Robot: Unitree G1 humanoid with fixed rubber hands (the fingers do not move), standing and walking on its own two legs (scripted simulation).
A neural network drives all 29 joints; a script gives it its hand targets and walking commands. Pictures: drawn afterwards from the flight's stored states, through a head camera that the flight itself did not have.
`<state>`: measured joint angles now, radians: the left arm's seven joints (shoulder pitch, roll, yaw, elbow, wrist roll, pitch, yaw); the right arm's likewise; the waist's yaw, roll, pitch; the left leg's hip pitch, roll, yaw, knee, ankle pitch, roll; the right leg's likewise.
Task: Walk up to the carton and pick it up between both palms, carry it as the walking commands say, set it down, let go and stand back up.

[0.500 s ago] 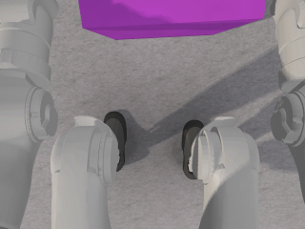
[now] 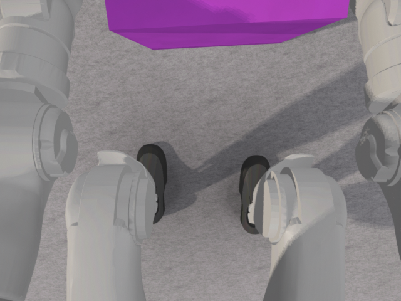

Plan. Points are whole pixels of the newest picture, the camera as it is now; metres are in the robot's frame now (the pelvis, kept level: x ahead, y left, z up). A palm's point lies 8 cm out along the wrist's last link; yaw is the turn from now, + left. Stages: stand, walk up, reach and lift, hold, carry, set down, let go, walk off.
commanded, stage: reach and lift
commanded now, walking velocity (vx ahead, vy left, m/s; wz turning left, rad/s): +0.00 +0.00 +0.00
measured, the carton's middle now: out of the picture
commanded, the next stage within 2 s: none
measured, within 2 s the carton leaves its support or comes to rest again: leaves its support in 1.12 s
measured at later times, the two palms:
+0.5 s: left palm out of the picture +0.58 +0.18 -0.17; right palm out of the picture +0.58 -0.19 -0.17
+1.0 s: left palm out of the picture +0.57 +0.18 -0.17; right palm out of the picture +0.58 -0.18 -0.17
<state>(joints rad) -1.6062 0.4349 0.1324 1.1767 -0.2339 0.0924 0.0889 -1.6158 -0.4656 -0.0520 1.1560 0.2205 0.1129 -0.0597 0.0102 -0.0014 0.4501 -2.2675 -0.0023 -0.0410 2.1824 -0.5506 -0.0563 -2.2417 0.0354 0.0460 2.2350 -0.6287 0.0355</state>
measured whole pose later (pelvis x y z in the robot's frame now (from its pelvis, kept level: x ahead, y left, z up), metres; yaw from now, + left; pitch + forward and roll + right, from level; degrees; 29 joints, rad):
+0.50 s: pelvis +0.00 +0.00 +0.00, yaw -1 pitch +35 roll +1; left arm -1.63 0.40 0.17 1.19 -0.19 0.09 0.12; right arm -1.65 -0.44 -0.01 1.17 0.22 0.12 -0.06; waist 0.01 0.01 0.48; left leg -2.24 -0.01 -0.05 2.18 -0.56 -0.06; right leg -2.21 0.04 0.04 2.23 -0.63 0.04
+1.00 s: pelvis +0.01 +0.00 +0.00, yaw -2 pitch +36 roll +0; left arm -1.50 0.34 0.28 0.94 -0.09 0.22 0.07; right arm -1.55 -0.41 -0.13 1.01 0.15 0.22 -0.03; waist 0.02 -0.01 0.45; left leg -2.25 -0.01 -0.06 2.22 -0.60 -0.06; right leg -2.23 0.06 0.04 2.25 -0.65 0.04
